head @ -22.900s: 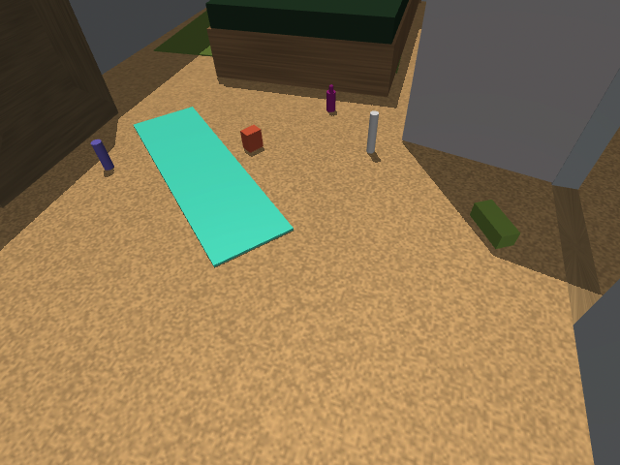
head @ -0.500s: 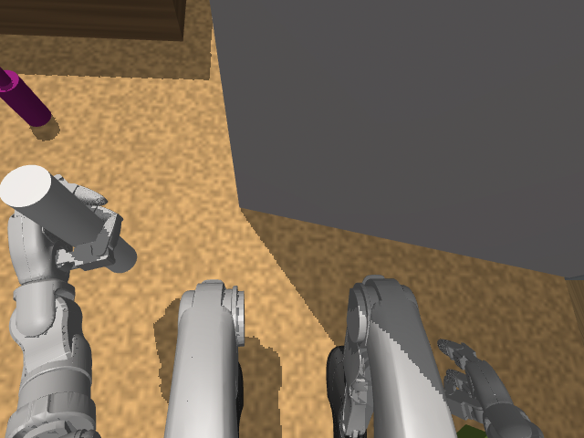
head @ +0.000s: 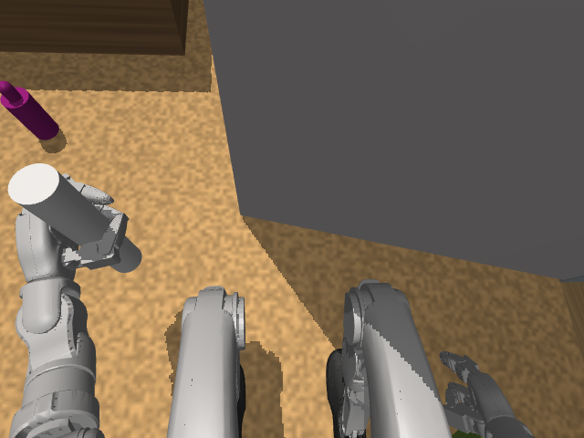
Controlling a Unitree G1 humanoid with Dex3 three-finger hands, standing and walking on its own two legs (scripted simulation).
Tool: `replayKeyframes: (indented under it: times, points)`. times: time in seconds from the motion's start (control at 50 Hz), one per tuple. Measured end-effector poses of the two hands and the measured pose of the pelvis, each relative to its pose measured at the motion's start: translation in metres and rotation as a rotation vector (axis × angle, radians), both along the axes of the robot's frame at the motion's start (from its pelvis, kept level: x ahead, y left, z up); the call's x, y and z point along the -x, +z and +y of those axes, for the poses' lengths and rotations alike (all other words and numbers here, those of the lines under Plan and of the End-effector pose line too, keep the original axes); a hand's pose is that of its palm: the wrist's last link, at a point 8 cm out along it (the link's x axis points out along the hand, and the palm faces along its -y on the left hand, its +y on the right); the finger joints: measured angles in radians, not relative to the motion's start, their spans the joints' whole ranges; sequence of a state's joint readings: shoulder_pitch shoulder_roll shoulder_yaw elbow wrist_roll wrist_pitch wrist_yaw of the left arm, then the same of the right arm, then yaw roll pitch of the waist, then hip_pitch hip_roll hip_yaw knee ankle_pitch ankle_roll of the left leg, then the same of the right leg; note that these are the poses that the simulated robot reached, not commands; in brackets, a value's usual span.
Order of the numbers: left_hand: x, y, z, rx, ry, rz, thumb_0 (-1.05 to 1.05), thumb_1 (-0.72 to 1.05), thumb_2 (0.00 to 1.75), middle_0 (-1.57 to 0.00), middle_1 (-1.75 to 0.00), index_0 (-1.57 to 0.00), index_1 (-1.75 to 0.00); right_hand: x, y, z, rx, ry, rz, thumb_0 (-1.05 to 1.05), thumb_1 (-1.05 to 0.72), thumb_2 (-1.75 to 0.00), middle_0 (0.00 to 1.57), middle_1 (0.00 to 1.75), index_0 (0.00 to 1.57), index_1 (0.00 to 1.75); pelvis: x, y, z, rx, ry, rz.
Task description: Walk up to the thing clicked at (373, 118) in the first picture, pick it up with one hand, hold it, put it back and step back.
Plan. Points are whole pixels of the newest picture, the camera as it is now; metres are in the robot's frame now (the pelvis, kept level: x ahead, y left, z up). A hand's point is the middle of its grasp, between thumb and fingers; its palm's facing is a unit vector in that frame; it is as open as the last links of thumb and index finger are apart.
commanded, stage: lift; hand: left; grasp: from the side
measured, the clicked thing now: (91, 230) +0.39 +0.27 -0.03
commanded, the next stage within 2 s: hold in 1.88 s
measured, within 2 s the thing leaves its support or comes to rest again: neither
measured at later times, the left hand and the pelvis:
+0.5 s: hand (55, 189) +0.38 +0.24 +0.10, palm faces +0.24 -0.97 -0.04, open 6.1 cm; pelvis +0.02 +0.00 +0.10, yaw +1 degrees
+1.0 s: hand out of the picture +0.38 +0.22 +0.26, palm faces +0.24 -0.97 -0.04, open 6.1 cm; pelvis +0.05 +0.01 +0.24, yaw +2 degrees
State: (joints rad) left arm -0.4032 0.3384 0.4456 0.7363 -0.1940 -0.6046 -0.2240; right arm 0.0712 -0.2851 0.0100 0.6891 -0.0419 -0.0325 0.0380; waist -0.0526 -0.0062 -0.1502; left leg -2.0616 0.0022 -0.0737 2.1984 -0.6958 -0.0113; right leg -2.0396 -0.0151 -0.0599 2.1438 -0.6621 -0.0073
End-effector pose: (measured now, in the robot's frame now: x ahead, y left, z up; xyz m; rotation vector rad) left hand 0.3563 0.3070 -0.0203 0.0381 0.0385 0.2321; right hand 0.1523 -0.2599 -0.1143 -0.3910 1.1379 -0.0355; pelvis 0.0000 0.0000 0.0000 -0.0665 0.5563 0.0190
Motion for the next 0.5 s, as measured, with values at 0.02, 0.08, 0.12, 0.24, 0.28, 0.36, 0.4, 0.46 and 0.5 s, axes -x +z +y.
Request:
replayKeyframes:
  times: [0.02, 0.08, 0.12, 0.24, 0.28, 0.36, 0.4, 0.46, 0.5]
  points:
    - [0.000, 0.003, 0.000, 0.000, -0.001, -0.003, 0.01, 0.03, 1.17, -0.99, -1.12, -0.98, -1.14, 0.000, 0.001, 0.000, -0.001, -0.002, -0.001, 0.01, -0.90, -0.89, 0.20, 0.30, 0.21, 0.30, 0.000, 0.001, 0.000, -0.001, 0.000, 0.001]
    - [0.000, 0.012, -0.001, 0.008, 0.000, -0.014, 0.01, 0.03, 1.17, -0.99, -1.12, -0.98, -1.14, -0.003, 0.006, 0.001, -0.005, -0.008, -0.009, 0.01, -0.90, -0.89, 0.20, 0.30, 0.21, 0.30, -0.002, 0.007, 0.000, -0.002, 0.002, 0.004]
    - [0.000, 0.020, -0.001, 0.005, -0.002, -0.015, 0.01, 0.03, 1.17, -0.99, -1.12, -0.98, -1.14, -0.005, 0.011, 0.001, -0.008, -0.013, -0.018, 0.01, -0.90, -0.89, 0.20, 0.30, 0.21, 0.30, -0.003, 0.012, 0.000, -0.001, 0.004, 0.006]
    - [0.004, 0.048, -0.005, 0.006, -0.004, -0.014, 0.01, 0.03, 1.17, -0.99, -1.12, -0.98, -1.13, -0.015, 0.031, 0.005, -0.024, -0.030, -0.053, 0.01, -0.90, -0.89, 0.20, 0.30, 0.21, 0.30, -0.005, 0.032, 0.001, -0.002, 0.006, 0.013]
    - [0.005, 0.058, -0.006, 0.007, 0.000, -0.014, 0.01, 0.03, 1.17, -0.99, -1.12, -0.98, -1.13, -0.019, 0.039, 0.007, -0.029, -0.034, -0.065, 0.01, -0.90, -0.89, 0.20, 0.30, 0.21, 0.30, -0.007, 0.041, 0.001, -0.002, 0.006, 0.015]
    - [0.006, 0.080, -0.009, 0.006, -0.002, -0.008, 0.01, 0.03, 1.17, -0.99, -1.12, -0.98, -1.13, -0.028, 0.057, 0.011, -0.039, -0.043, -0.086, 0.01, -0.89, -0.89, 0.20, 0.30, 0.21, 0.30, -0.010, 0.058, 0.002, -0.004, 0.009, 0.017]
    - [0.007, 0.092, -0.011, 0.004, -0.002, -0.001, 0.01, 0.03, 1.17, -0.99, -1.12, -0.98, -1.13, -0.032, 0.067, 0.012, -0.044, -0.046, -0.096, 0.01, -0.89, -0.89, 0.20, 0.29, 0.21, 0.30, -0.012, 0.068, 0.002, -0.005, 0.010, 0.014]
    - [0.008, 0.113, -0.014, 0.001, 0.004, 0.000, 0.01, 0.03, 1.17, -0.99, -1.12, -0.98, -1.13, -0.038, 0.083, 0.014, -0.049, -0.052, -0.112, 0.01, -0.89, -0.89, 0.20, 0.29, 0.21, 0.30, -0.016, 0.084, 0.002, -0.006, 0.012, 0.004]
    - [0.009, 0.128, -0.017, 0.000, 0.012, -0.001, 0.01, 0.03, 1.17, -0.99, -1.12, -0.98, -1.13, -0.042, 0.094, 0.016, -0.054, -0.056, -0.123, 0.01, -0.89, -0.89, 0.20, 0.29, 0.21, 0.30, -0.018, 0.095, 0.002, -0.006, 0.013, -0.004]
